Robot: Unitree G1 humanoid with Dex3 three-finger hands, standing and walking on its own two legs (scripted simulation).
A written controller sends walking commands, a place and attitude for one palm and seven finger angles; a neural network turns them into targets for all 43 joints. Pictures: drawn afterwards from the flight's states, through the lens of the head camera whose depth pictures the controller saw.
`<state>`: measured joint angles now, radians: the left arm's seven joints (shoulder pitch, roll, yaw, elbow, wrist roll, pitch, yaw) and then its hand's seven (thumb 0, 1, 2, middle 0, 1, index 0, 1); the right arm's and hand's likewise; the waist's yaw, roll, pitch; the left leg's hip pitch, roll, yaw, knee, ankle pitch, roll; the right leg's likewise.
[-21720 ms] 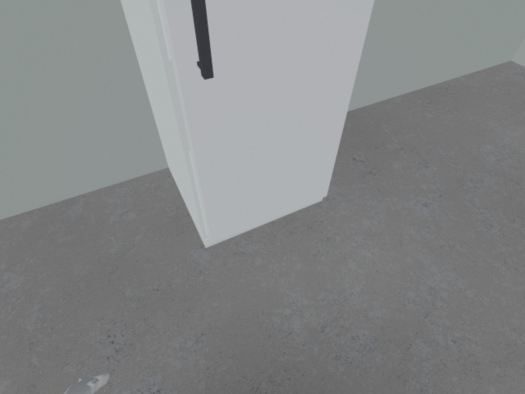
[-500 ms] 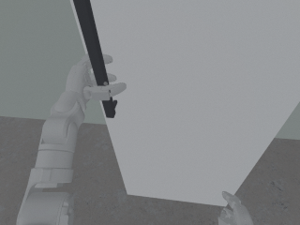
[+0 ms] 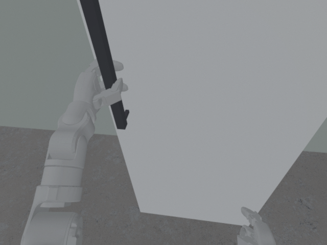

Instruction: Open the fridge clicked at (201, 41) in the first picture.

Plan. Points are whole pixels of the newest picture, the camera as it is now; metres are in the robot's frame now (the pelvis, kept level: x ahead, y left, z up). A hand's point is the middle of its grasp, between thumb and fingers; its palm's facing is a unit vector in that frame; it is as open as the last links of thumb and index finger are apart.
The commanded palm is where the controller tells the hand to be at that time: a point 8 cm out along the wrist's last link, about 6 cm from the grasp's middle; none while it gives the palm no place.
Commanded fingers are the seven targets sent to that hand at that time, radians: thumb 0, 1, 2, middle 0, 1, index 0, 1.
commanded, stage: grip the handle and tug to test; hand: left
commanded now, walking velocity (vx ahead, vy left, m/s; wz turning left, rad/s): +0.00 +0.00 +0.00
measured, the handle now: (110, 62) +0.43 +0.15 +0.27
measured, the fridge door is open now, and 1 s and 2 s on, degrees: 0 3 24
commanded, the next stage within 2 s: pull the door a little, standing still in 0.50 s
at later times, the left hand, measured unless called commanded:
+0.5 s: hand (116, 93) +0.37 +0.13 +0.23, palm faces -0.01 -1.00 -0.05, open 6.0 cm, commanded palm +0.32 +0.18 +0.23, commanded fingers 0.00 0.90 0.90 -0.45 -1.40 -0.45 -1.40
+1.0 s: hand (113, 102) +0.34 +0.13 +0.22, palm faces -0.03 -1.00 -0.09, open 6.3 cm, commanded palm +0.28 +0.19 +0.23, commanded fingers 0.00 0.90 0.90 -0.45 -1.40 -0.45 -1.40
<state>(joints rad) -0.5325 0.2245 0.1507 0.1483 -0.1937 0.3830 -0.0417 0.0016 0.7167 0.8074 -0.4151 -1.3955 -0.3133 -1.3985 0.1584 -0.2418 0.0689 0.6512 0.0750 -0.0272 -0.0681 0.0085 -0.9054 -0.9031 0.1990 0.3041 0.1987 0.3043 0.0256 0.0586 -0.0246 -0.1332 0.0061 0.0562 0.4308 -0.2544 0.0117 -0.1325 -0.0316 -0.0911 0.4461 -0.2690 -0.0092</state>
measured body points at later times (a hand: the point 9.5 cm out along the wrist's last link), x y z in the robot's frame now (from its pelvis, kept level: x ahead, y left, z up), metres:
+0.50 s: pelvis +0.02 +0.00 +0.00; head +0.00 -0.03 +0.45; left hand +0.37 +0.19 +0.23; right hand +0.21 -0.22 -0.08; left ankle -0.01 +0.11 -0.74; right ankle -0.02 -0.11 -0.74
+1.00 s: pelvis +0.05 +0.00 +0.00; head +0.03 -0.03 +0.45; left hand +0.34 +0.19 +0.23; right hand +0.25 -0.22 -0.08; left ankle -0.01 +0.11 -0.74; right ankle -0.01 -0.11 -0.74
